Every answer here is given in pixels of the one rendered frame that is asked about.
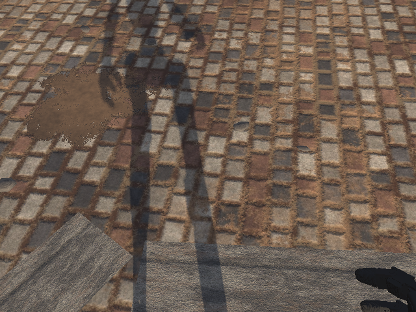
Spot robot right hand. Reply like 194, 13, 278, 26
355, 266, 416, 312

